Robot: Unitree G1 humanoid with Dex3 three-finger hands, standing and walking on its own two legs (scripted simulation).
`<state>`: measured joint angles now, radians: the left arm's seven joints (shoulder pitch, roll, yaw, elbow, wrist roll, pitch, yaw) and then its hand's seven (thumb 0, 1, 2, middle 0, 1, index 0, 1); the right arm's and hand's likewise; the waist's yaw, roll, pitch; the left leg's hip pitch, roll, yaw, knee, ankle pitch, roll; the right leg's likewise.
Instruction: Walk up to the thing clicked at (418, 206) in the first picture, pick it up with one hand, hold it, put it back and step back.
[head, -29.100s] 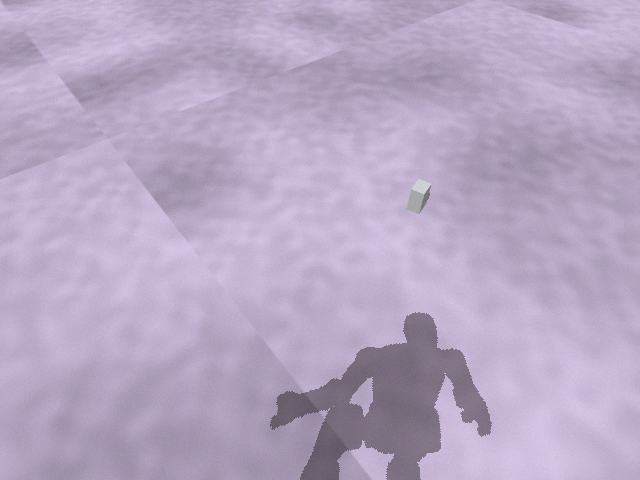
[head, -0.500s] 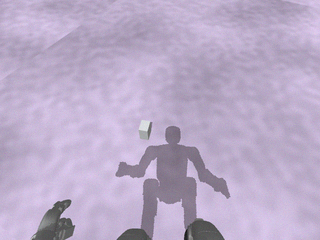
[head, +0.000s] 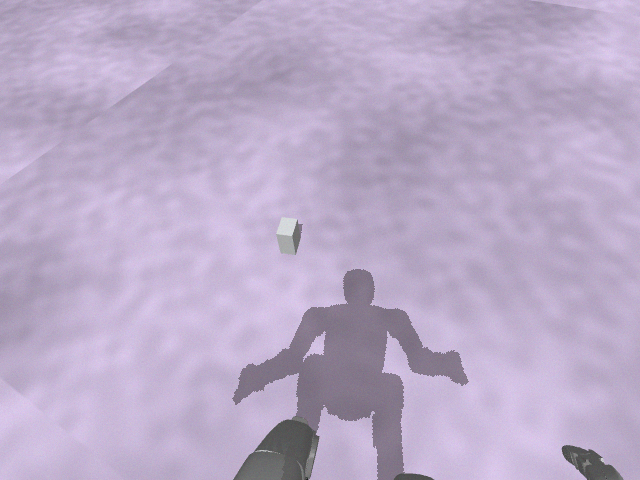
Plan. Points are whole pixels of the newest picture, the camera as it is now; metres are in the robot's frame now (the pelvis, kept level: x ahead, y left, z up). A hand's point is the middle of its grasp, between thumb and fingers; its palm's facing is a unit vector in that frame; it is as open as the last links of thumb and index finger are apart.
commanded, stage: step back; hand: left
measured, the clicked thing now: (288, 236) +0.96 +0.25 -0.70
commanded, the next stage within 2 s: stand in 1.08 s
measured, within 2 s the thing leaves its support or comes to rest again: neither
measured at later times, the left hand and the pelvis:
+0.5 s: hand out of the picture -0.05 +0.27 -0.14, palm faces +0.10 -0.92 -0.38, open 7.4 cm; pelvis -0.07 -0.01 +0.00, yaw +5 degrees
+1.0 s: hand out of the picture +0.04 +0.30 -0.14, palm faces +0.09 -0.93 -0.37, open 7.4 cm; pelvis -0.03 +0.02 +0.01, yaw +5 degrees
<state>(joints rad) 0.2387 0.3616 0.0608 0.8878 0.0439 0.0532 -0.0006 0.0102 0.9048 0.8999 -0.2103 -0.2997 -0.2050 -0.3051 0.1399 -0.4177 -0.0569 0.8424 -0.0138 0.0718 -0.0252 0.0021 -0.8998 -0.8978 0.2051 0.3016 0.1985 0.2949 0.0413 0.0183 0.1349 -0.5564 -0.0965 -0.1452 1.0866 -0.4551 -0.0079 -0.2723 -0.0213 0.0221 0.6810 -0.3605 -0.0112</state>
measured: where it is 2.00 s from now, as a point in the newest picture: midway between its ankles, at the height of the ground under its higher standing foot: outside the picture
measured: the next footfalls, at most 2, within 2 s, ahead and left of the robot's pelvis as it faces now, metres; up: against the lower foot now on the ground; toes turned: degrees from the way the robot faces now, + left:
left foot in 0.20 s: -0.01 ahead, +0.15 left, +0.00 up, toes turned +6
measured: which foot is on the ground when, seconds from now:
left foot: up 0.00-0.18, down 0.20-1.00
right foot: down 0.00-1.00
